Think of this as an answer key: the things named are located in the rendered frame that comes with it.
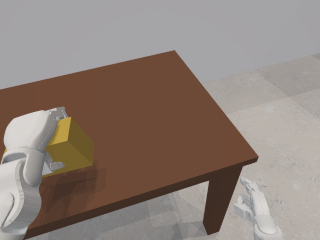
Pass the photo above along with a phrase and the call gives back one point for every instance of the table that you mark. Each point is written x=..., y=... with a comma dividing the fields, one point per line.
x=155, y=128

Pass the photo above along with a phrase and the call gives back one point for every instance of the robot right hand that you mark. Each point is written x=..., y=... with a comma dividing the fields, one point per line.
x=256, y=204

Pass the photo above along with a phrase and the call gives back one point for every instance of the sponge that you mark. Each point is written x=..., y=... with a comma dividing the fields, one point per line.
x=70, y=145

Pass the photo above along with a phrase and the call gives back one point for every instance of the robot left forearm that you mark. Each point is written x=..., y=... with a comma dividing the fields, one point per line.
x=20, y=201

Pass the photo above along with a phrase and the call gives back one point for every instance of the robot right forearm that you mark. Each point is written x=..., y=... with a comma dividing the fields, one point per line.
x=266, y=227

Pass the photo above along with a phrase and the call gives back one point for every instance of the robot left hand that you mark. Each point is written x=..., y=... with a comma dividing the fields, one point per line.
x=34, y=131

